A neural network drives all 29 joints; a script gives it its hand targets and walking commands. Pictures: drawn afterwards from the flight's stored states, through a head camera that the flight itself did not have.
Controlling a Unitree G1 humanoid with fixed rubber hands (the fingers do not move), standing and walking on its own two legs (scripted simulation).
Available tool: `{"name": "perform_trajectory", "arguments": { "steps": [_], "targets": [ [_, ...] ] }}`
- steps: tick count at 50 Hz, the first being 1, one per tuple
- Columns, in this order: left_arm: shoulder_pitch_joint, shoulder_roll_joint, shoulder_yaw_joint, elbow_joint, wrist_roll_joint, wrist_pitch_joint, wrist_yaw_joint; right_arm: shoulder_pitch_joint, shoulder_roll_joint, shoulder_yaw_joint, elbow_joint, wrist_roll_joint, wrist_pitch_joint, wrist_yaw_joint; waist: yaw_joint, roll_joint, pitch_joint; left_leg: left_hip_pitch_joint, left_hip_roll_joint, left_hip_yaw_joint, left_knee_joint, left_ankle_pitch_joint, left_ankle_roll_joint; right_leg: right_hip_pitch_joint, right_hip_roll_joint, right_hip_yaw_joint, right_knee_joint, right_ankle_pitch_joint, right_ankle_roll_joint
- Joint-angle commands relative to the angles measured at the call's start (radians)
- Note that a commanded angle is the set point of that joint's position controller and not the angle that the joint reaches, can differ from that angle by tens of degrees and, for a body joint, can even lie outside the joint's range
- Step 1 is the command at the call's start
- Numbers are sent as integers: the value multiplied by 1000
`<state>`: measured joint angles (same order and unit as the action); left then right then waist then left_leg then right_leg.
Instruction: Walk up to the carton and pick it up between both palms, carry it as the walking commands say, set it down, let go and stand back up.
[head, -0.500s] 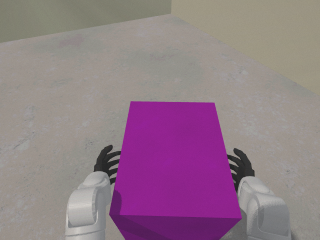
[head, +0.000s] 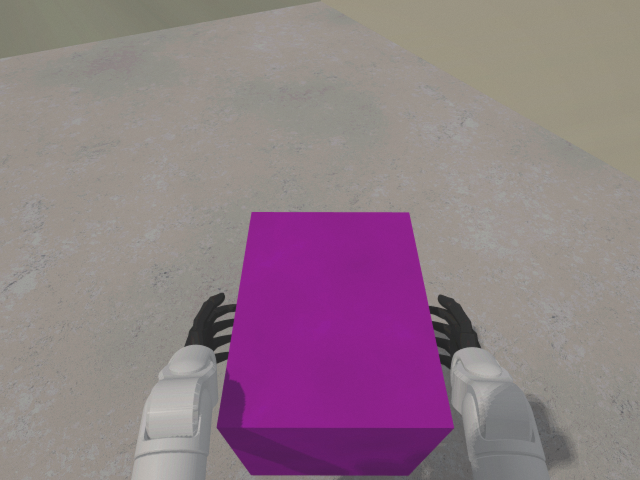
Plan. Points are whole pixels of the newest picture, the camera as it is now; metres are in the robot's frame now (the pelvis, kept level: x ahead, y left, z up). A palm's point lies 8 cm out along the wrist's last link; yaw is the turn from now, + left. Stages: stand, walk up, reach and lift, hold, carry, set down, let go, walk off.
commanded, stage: hold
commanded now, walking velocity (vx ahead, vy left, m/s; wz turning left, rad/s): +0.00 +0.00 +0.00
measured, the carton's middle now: (330, 343) +0.32 +0.04 -0.06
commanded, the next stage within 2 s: set down in 0.50 s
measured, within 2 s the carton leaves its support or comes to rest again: neither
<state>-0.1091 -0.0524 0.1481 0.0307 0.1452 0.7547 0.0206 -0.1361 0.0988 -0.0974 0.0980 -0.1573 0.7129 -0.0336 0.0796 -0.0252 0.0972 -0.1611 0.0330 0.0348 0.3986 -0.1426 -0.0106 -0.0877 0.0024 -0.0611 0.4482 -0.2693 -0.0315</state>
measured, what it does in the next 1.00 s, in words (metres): stands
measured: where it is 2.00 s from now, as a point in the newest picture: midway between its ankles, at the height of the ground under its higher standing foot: outside the picture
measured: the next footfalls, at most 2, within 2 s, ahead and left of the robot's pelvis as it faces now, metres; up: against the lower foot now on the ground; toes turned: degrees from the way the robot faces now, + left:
none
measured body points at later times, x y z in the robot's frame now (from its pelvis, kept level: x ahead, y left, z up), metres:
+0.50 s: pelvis -0.01 +0.03 +0.00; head -0.03 +0.04 +0.45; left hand +0.27 +0.20 +0.02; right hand +0.29 -0.13 +0.02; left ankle +0.05 +0.14 -0.74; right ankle -0.01 -0.09 -0.74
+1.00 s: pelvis +0.00 +0.00 -0.01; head +0.01 +0.01 +0.44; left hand +0.29 +0.21 -0.01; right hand +0.33 -0.12 -0.01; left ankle +0.05 +0.14 -0.74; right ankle -0.01 -0.09 -0.74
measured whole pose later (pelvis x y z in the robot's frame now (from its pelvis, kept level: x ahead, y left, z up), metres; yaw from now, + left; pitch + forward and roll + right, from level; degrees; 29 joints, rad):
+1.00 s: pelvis +0.00 +0.00 -0.01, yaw -1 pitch -2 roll +1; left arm -0.34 -0.15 0.40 0.36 0.33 0.58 -0.06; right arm -0.36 0.17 -0.35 0.48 -0.31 0.50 0.03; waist 0.12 -0.03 0.07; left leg -0.26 0.00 -0.04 0.47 -0.18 -0.03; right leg -0.20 0.05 0.05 0.53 -0.29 -0.04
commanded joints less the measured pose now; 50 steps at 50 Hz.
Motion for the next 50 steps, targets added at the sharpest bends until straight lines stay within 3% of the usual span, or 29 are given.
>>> {"name": "perform_trajectory", "arguments": {
  "steps": [1, 4, 8, 12, 19, 25, 26, 29, 30, 36, 43, 50],
  "targets": [
    [-383, -484, -430, -219, -171, -67, -104, -425, 530, 463, -139, 177, -69, 101, 70, 16, -348, 237, -125, -64, -14, 247, 11, 45, 25, 169, -108, 373, 22],
    [-356, -459, -425, -208, -167, -50, -96, -374, 492, 429, -89, 161, -64, 96, 59, 23, -279, 253, -124, -61, -46, 208, -2, 24, 31, 155, -134, 328, 20],
    [-364, -468, -457, -207, -181, -28, -84, -341, 431, 383, -77, 146, -58, 92, -1, 43, -231, 298, -109, -77, -49, 171, -7, -43, 50, 143, -142, 212, -3],
    [-377, -489, -463, -200, -187, -16, -69, -368, 394, 370, -98, 157, -56, 96, -23, 55, -227, 290, -99, -87, -52, 145, -11, -46, 62, 133, -128, 155, -16],
    [-421, -542, -445, -169, -177, -9, -47, -461, 401, 385, -90, 182, -60, 124, -1, 56, -242, 274, -80, -95, -58, 91, -15, -60, 68, 129, -102, 86, -23],
    [-480, -617, -445, -120, -174, -5, -61, -528, 478, 396, -37, 184, -63, 151, 8, 53, -258, 273, -75, -94, -53, 61, -16, -79, 66, 139, -94, 68, -22],
    [-448, -703, -427, -68, -129, -22, -69, -558, 680, 535, -72, 226, -68, 185, 149, 23, -265, 213, -88, -92, -66, 93, 30, -76, 86, 155, -116, 46, -27],
    [-525, -787, -458, -16, -122, -25, -111, -575, 726, 450, 35, 164, -78, 202, 52, 37, -234, 217, -94, -102, -63, 25, 19, -112, 86, 155, -115, 10, -32],
    [-562, -813, -464, -2, -121, -29, -127, -595, 750, 432, 65, 146, -85, 208, 34, 42, -233, 224, -98, -102, -59, -7, 14, -127, 85, 156, -117, -16, -34],
    [-715, -915, -418, 147, -96, -76, -215, -707, 875, 318, 220, 80, -128, 249, -7, 41, -266, 221, -114, -108, -15, -64, 4, -165, 78, 154, -92, -70, -30],
    [-732, -902, -286, 302, -36, -150, -263, -734, 908, 231, 360, 38, -185, 265, 29, 16, -287, 178, -111, -90, 23, 58, 7, -168, 71, 154, -67, 20, -9],
    [-685, -840, -212, 352, 5, -246, -285, -702, 918, 231, 398, 15, -274, 247, 67, 12, -346, 88, -118, -78, 98, 215, 16, -194, 67, 171, -20, 188, 12]
  ]
}}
